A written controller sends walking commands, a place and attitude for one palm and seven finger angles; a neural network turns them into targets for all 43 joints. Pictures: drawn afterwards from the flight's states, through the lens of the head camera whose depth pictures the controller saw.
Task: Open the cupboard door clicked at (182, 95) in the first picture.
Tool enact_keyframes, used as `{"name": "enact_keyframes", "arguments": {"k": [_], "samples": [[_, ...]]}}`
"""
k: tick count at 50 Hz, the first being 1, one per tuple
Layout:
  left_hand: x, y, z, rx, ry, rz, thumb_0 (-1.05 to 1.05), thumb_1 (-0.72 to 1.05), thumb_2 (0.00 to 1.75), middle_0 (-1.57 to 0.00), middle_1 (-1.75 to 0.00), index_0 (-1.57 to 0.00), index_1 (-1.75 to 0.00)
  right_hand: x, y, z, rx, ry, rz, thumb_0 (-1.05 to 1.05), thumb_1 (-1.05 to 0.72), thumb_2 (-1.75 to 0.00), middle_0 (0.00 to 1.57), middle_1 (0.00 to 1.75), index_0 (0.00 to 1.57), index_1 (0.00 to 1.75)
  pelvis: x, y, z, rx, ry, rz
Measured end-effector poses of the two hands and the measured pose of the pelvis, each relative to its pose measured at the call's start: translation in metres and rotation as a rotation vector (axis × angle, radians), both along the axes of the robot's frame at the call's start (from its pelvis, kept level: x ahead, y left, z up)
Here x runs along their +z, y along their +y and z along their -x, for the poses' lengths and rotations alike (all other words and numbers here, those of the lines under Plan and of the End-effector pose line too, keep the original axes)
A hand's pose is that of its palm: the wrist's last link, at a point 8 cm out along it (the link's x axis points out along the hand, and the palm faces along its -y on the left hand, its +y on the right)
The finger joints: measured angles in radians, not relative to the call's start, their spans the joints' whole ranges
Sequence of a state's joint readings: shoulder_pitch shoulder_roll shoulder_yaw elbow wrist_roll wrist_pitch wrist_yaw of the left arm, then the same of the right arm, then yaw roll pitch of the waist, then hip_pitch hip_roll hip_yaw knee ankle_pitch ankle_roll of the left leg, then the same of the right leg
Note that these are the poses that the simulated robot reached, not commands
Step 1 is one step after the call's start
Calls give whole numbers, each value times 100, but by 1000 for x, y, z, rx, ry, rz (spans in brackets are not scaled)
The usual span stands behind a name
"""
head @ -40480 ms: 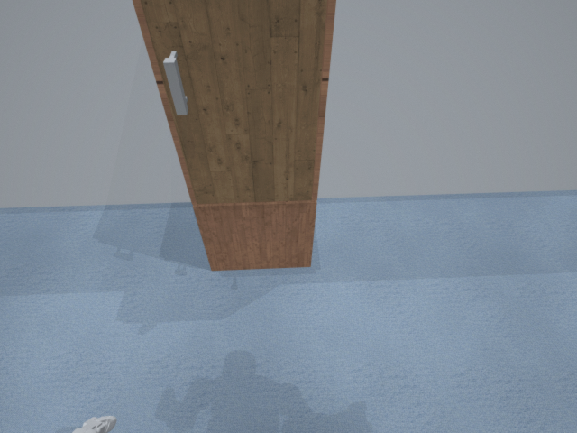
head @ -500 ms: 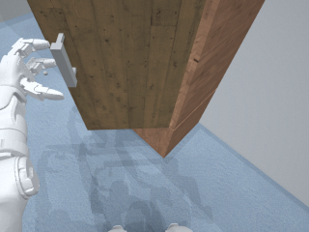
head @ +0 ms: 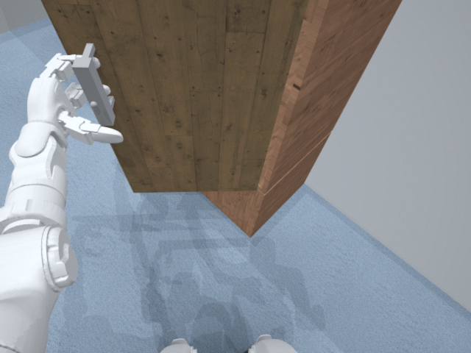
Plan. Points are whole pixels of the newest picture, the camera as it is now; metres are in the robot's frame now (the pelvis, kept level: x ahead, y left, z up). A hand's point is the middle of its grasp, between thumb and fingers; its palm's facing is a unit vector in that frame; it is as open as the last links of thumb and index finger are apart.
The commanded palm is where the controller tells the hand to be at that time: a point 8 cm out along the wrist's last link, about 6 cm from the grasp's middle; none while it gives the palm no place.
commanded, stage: slide the fingers in behind the handle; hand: left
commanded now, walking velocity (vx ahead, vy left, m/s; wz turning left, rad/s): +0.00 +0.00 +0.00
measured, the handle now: (98, 86) +0.54 +0.20 +0.12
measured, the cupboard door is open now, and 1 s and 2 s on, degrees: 47 47 54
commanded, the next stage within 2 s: close the thumb around the handle in 0.76 s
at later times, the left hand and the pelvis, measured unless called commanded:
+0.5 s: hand (104, 105) +0.49 +0.19 +0.12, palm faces +0.00 -1.00 +0.01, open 14.0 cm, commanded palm +0.47 +0.24 +0.12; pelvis +0.00 +0.00 +0.00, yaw +0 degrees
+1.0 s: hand (107, 105) +0.50 +0.18 +0.12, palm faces +0.01 -1.00 +0.01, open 13.5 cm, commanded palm +0.47 +0.23 +0.12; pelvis +0.00 +0.00 +0.00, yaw +0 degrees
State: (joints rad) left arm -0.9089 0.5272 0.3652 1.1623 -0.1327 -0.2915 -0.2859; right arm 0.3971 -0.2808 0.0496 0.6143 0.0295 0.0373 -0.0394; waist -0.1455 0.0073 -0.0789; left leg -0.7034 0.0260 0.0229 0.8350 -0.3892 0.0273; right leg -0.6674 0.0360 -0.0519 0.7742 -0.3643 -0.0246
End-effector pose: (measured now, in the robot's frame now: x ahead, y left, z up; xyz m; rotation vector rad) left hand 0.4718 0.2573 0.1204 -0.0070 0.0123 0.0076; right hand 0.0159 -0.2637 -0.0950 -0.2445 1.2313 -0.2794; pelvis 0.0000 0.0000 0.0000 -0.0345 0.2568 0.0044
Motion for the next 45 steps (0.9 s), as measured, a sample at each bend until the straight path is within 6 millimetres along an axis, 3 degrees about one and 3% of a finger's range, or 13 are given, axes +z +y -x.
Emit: {"name": "enact_keyframes", "arguments": {"k": [10,21,31,45], "samples": [[3,-11,1,-20,-11,5,-2,-50,30,-31,-120,-30,-120,-1,-4,17,-30,50,-9,1,-90,-90,20,30,20,30,2,-4,-4,-3,-4,-1],[0,-19,3,-9,-3,4,-2,-50,30,-30,-120,-30,-120,0,-3,4,-25,-5,-15,1,-90,-90,20,30,20,30,3,-4,-3,-7,-14,-4],[2,-14,7,-7,-4,2,-2,-50,30,-30,-120,-30,-120,0,0,-6,-8,-29,-17,1,-90,-90,20,30,20,30,3,-2,-2,-4,-18,-4],[-3,-18,-1,-9,-2,0,-2,-50,31,-30,-120,-30,-120,-2,3,3,-5,3,-7,1,-90,-90,20,30,20,30,0,3,0,3,-2,0]]}}
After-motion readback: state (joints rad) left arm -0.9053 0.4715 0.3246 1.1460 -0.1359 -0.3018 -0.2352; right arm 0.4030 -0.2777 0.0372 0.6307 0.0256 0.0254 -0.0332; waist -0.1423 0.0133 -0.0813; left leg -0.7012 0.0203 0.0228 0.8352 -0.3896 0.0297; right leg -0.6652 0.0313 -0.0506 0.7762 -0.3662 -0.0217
